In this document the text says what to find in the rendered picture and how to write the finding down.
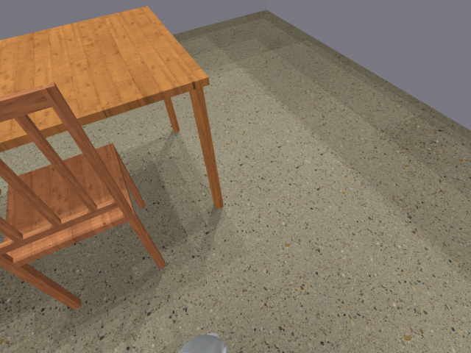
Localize table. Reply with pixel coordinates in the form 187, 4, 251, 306
0, 6, 224, 209

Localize chair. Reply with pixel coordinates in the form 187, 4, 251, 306
0, 82, 166, 310

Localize robot left thigh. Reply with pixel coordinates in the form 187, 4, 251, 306
178, 335, 228, 353

